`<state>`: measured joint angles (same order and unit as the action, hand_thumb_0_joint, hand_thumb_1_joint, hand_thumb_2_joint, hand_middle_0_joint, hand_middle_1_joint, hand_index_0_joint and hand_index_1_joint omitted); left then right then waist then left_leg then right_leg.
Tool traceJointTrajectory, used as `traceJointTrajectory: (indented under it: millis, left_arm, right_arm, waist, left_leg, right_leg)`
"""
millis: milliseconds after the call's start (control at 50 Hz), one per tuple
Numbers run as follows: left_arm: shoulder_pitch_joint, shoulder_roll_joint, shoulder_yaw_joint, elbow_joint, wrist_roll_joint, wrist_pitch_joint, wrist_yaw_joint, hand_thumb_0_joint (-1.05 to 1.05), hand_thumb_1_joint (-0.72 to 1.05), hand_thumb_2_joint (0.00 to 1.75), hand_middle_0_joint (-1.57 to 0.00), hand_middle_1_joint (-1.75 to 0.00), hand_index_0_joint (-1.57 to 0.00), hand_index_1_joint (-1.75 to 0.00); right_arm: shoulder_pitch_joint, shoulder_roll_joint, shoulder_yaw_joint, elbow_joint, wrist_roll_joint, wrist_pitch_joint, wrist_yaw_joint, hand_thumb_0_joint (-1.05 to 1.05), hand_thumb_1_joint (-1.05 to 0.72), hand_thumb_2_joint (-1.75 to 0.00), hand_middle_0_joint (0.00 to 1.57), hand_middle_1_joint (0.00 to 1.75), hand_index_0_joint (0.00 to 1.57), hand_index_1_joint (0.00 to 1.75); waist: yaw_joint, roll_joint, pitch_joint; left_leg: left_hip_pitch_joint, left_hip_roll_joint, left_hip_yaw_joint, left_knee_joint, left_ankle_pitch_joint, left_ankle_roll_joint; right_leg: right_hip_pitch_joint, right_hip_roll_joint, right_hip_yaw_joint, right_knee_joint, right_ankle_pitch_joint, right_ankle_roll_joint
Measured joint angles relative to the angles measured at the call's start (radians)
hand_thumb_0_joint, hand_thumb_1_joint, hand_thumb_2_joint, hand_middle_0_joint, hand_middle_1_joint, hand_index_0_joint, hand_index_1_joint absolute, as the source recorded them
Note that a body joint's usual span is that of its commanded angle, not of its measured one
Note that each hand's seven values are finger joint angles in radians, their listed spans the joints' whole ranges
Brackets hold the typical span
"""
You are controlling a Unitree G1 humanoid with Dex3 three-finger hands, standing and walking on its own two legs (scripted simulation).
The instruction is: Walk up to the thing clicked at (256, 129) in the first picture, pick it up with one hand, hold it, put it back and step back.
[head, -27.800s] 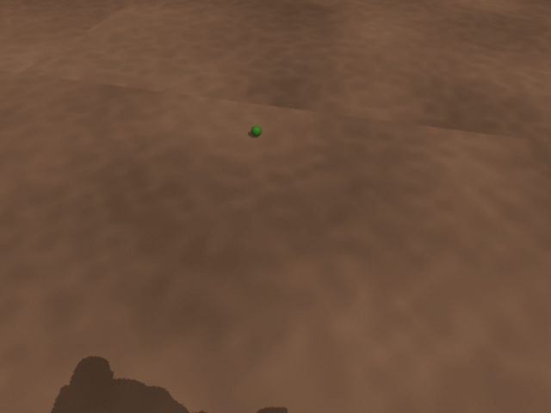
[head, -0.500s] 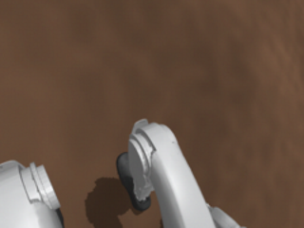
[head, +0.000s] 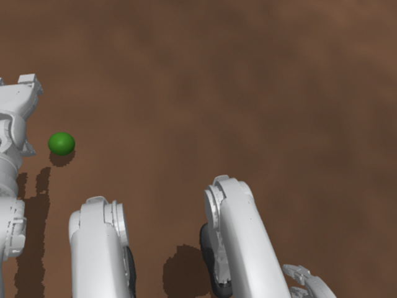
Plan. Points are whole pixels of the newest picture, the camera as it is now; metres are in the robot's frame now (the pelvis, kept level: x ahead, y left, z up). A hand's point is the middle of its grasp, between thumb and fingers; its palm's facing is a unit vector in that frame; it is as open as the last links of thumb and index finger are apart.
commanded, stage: withdraw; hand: left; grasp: from above
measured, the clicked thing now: (61, 143) +0.51 +0.28 -0.33
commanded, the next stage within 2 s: home in 0.18 s
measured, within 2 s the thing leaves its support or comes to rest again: neither
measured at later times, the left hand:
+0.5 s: hand (48, 137) +0.49 +0.28 -0.22, palm faces -0.40 -0.12 -0.91, open 12.7 cm
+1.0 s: hand (7, 174) +0.36 +0.25 +0.00, palm faces -0.19 -0.78 -0.60, open 7.5 cm
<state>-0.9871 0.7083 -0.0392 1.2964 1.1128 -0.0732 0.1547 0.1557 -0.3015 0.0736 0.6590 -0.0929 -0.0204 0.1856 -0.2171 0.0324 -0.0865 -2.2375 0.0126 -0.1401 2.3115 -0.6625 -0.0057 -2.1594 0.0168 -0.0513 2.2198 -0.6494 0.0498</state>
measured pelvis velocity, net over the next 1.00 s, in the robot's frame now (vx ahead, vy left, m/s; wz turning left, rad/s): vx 0.01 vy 0.00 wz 0.06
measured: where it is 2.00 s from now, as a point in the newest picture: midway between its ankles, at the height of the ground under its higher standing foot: (174, 286)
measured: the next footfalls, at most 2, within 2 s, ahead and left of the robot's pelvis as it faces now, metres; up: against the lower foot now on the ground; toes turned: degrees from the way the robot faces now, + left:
none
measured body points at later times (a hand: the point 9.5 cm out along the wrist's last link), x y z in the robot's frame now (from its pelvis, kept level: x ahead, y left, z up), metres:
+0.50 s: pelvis +0.00 +0.00 -0.04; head +0.26 +0.07 +0.32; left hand +0.51 +0.28 -0.16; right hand +0.01 -0.26 -0.13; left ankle +0.08 +0.13 -0.33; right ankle +0.11 -0.13 -0.33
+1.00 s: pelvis +0.01 +0.00 +0.11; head +0.19 +0.05 +0.52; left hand +0.37 +0.29 +0.03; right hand +0.20 -0.26 +0.00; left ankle +0.08 +0.13 -0.33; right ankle +0.11 -0.13 -0.33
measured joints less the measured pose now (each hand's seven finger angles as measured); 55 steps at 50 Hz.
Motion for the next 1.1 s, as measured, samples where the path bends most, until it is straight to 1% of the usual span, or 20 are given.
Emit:
traceJointTrajectory:
  millis: [40, 100, 180, 280, 360, 400, 440, 480, 520, 540, 580, 620, 660, 740, 800, 840, 900, 940, 980, 1100]
  left_arm:
    - [-0.015, -0.002, -0.009, 0.005, 0.011, -0.028, -0.014, 0.0, -0.52, 1.03, -0.09, -1.0, -0.08, -1.02]
    - [-0.037, 0.003, -0.011, 0.03, 0.033, -0.066, -0.006, 0.0, -0.52, 1.03, -0.1, -1.0, -0.09, -1.02]
    - [-0.069, 0.024, -0.006, 0.102, 0.07, -0.102, 0.038, 0.0, -0.51, 1.03, -0.1, -1.0, -0.09, -1.02]
    - [-0.095, 0.059, 0.012, 0.206, 0.111, -0.129, 0.104, 0.0, -0.51, 1.02, -0.1, -1.0, -0.09, -1.01]
    - [-0.093, 0.091, 0.051, 0.251, 0.142, -0.156, 0.16, 0.0, -0.48, 1.0, -0.12, -0.97, -0.12, -0.98]
    - [-0.084, 0.103, 0.076, 0.248, 0.147, -0.162, 0.187, 0.0, -0.43, 0.99, -0.15, -0.93, -0.14, -0.94]
    - [-0.063, 0.107, 0.107, 0.22, 0.142, -0.162, 0.209, 0.0, -0.37, 0.98, -0.18, -0.87, -0.17, -0.89]
    - [-0.027, 0.098, 0.138, 0.156, 0.118, -0.153, 0.225, 0.0, -0.3, 0.97, -0.21, -0.81, -0.19, -0.83]
    - [0.013, 0.073, 0.16, 0.082, 0.077, -0.133, 0.23, 0.0, -0.21, 0.96, -0.22, -0.76, -0.21, -0.77]
    - [0.031, 0.058, 0.167, 0.049, 0.049, -0.12, 0.228, 0.0, -0.17, 0.95, -0.23, -0.73, -0.21, -0.75]
    - [0.062, 0.024, 0.173, -0.008, -0.015, -0.091, 0.215, 0.0, -0.07, 0.94, -0.24, -0.67, -0.22, -0.69]
    - [0.093, -0.009, 0.176, -0.058, -0.084, -0.059, 0.189, 0.0, 0.02, 0.93, -0.24, -0.63, -0.23, -0.65]
    - [0.131, -0.043, 0.172, -0.116, -0.158, -0.023, 0.151, 0.0, 0.11, 0.93, -0.24, -0.59, -0.23, -0.61]
    - [0.249, -0.115, 0.152, -0.29, -0.313, 0.046, 0.046, 0.0, 0.33, 0.95, -0.25, -0.53, -0.23, -0.55]
    - [0.349, -0.155, 0.144, -0.419, -0.427, 0.087, -0.03, 0.0, 0.49, 0.96, -0.24, -0.48, -0.24, -0.5]
    - [0.415, -0.177, 0.127, -0.502, -0.5, 0.116, -0.075, 0.0, 0.6, 0.97, -0.24, -0.45, -0.23, -0.47]
    - [0.513, -0.215, 0.117, -0.616, -0.599, 0.146, -0.121, 0.0, 0.72, 0.95, -0.23, -0.4, -0.23, -0.42]
    - [0.573, -0.24, 0.106, -0.686, -0.655, 0.161, -0.138, 0.0, 0.77, 0.94, -0.23, -0.37, -0.23, -0.39]
    - [0.629, -0.263, 0.104, -0.744, -0.709, 0.172, -0.143, 0.01, 0.81, 0.93, -0.23, -0.35, -0.22, -0.36]
    - [0.778, -0.323, 0.101, -0.884, -0.867, 0.241, -0.126, 0.01, 0.87, 0.91, -0.22, -0.32, -0.22, -0.32]
  right_arm:
    - [0.003, -0.006, 0.003, -0.01, 0.002, 0.009, -0.026, 0.0, -0.91, -0.9, 0.2, 0.3, 0.2, 0.3]
    - [0.006, -0.015, 0.012, -0.015, 0.0, 0.018, -0.056, 0.0, -0.91, -0.9, 0.2, 0.3, 0.2, 0.3]
    - [0.009, -0.025, 0.028, -0.008, -0.009, 0.022, -0.079, 0.0, -0.91, -0.9, 0.2, 0.3, 0.2, 0.3]
    - [0.021, -0.029, 0.054, 0.002, -0.025, 0.014, -0.084, 0.0, -0.91, -0.9, 0.2, 0.3, 0.2, 0.3]
    - [0.033, -0.019, 0.073, 0.012, -0.045, -0.001, -0.079, 0.0, -0.9, -0.89, 0.2, 0.3, 0.2, 0.3]
    - [0.042, -0.009, 0.077, 0.017, -0.056, -0.013, -0.075, 0.0, -0.9, -0.89, 0.2, 0.3, 0.2, 0.3]
    - [0.052, 0.0, 0.076, 0.022, -0.066, -0.027, -0.069, 0.0, -0.9, -0.89, 0.2, 0.3, 0.2, 0.3]
    - [0.066, 0.012, 0.068, 0.026, -0.069, -0.036, -0.063, 0.0, -0.9, -0.89, 0.2, 0.3, 0.2, 0.3]
    - [0.078, 0.025, 0.052, 0.031, -0.066, -0.04, -0.053, 0.0, -0.9, -0.89, 0.2, 0.3, 0.2, 0.3]
    - [0.083, 0.031, 0.044, 0.035, -0.062, -0.041, -0.048, 0.0, -0.9, -0.89, 0.2, 0.3, 0.2, 0.3]
    - [0.084, 0.043, 0.027, 0.044, -0.05, -0.04, -0.039, 0.0, -0.9, -0.89, 0.21, 0.3, 0.2, 0.3]
    - [0.079, 0.05, 0.009, 0.05, -0.036, -0.038, -0.031, 0.0, -0.9, -0.89, 0.21, 0.3, 0.2, 0.3]
    - [0.071, 0.054, -0.011, 0.05, -0.017, -0.034, -0.026, 0.0, -0.9, -0.89, 0.21, 0.3, 0.2, 0.3]
    - [0.054, 0.048, -0.051, 0.03, 0.028, -0.01, -0.026, 0.0, -0.9, -0.89, 0.21, 0.3, 0.2, 0.3]
    - [0.033, 0.035, -0.067, 0.001, 0.053, 0.013, -0.038, 0.0, -0.9, -0.89, 0.21, 0.3, 0.2, 0.3]
    - [0.019, 0.027, -0.078, -0.021, 0.066, 0.022, -0.049, 0.0, -0.9, -0.89, 0.21, 0.3, 0.2, 0.3]
    - [-0.004, 0.016, -0.093, -0.048, 0.083, 0.025, -0.068, 0.0, -0.91, -0.89, 0.2, 0.3, 0.2, 0.3]
    - [-0.017, 0.01, -0.101, -0.066, 0.093, 0.024, -0.083, 0.0, -0.91, -0.9, 0.2, 0.3, 0.2, 0.3]
    - [-0.033, 0.007, -0.104, -0.082, 0.101, 0.019, -0.099, 0.0, -0.91, -0.9, 0.2, 0.3, 0.2, 0.3]
    - [-0.078, 0.023, -0.099, -0.113, 0.118, -0.005, -0.148, 0.01, -0.91, -0.9, 0.2, 0.3, 0.2, 0.3]
  waist:
    - [-0.001, -0.006, 0.004]
    - [-0.011, -0.016, 0.007]
    - [-0.035, -0.028, 0.016]
    - [-0.065, -0.039, 0.042]
    - [-0.082, -0.051, 0.078]
    - [-0.086, -0.058, 0.095]
    - [-0.086, -0.059, 0.108]
    - [-0.079, -0.055, 0.11]
    - [-0.069, -0.048, 0.1]
    - [-0.062, -0.045, 0.091]
    - [-0.045, -0.038, 0.069]
    - [-0.026, -0.026, 0.042]
    - [-0.006, -0.011, 0.015]
    - [0.037, 0.015, -0.043]
    - [0.067, 0.023, -0.073]
    - [0.087, 0.022, -0.09]
    - [0.114, 0.017, -0.109]
    - [0.13, 0.012, -0.115]
    - [0.143, 0.006, -0.117]
    - [0.161, -0.004, -0.113]
  left_leg:
    - [0.01, -0.002, 0.002, -0.016, 0.01, -0.002]
    - [0.01, -0.004, 0.002, -0.026, 0.022, -0.005]
    - [-0.008, -0.006, 0.0, -0.016, 0.03, -0.007]
    - [-0.05, -0.008, -0.006, 0.026, 0.032, -0.007]
    - [-0.084, -0.01, -0.016, 0.07, 0.029, -0.009]
    - [-0.098, -0.011, -0.02, 0.091, 0.025, -0.009]
    - [-0.114, -0.013, -0.024, 0.108, 0.021, -0.01]
    - [-0.128, -0.016, -0.025, 0.119, 0.017, -0.01]
    - [-0.135, -0.017, -0.022, 0.12, 0.009, -0.011]
    - [-0.134, -0.017, -0.02, 0.117, 0.005, -0.012]
    - [-0.123, -0.014, -0.015, 0.104, -0.006, -0.011]
    - [-0.104, -0.011, -0.011, 0.084, -0.018, -0.01]
    - [-0.075, -0.008, -0.005, 0.054, -0.028, -0.007]
    - [0.009, -0.001, 0.014, -0.034, -0.04, -0.003]
    - [0.087, 0.007, 0.026, -0.109, -0.041, 0.001]
    - [0.139, 0.01, 0.033, -0.16, -0.036, 0.002]
    - [0.215, 0.012, 0.04, -0.234, -0.025, 0.001]
    - [0.266, 0.01, 0.043, -0.281, -0.016, 0.0]
    - [0.316, 0.01, 0.045, -0.325, -0.007, -0.002]
    - [0.469, 0.008, 0.049, -0.454, 0.018, -0.007]
  right_leg:
    - [0.008, -0.002, 0.001, -0.012, 0.008, -0.004]
    - [0.007, -0.004, 0.001, -0.019, 0.017, -0.006]
    - [-0.011, -0.004, 0.0, -0.008, 0.025, -0.007]
    - [-0.05, 0.0, -0.002, 0.03, 0.028, -0.003]
    - [-0.08, 0.004, -0.007, 0.067, 0.027, 0.001]
    - [-0.093, 0.006, -0.009, 0.085, 0.024, 0.003]
    - [-0.106, 0.006, -0.011, 0.1, 0.02, 0.004]
    - [-0.118, 0.005, -0.012, 0.11, 0.014, 0.002]
    - [-0.125, 0.003, -0.009, 0.114, 0.004, 0.0]
    - [-0.125, 0.002, -0.007, 0.113, -0.001, 0.0]
    - [-0.118, 0.001, -0.003, 0.103, -0.011, 0.005]
    - [-0.101, 0.0, -0.002, 0.084, -0.021, 0.009]
    - [-0.074, -0.002, 0.001, 0.056, -0.03, 0.01]
    - [0.003, -0.007, 0.011, -0.024, -0.042, 0.006]
    - [0.075, -0.007, 0.016, -0.095, -0.039, 0.005]
    - [0.123, -0.008, 0.018, -0.144, -0.034, 0.003]
    - [0.196, -0.011, 0.02, -0.214, -0.023, -0.002]
    - [0.246, -0.015, 0.02, -0.258, -0.017, -0.005]
    - [0.296, -0.018, 0.019, -0.3, -0.009, -0.009]
    - [0.447, -0.024, 0.014, -0.422, 0.012, -0.015]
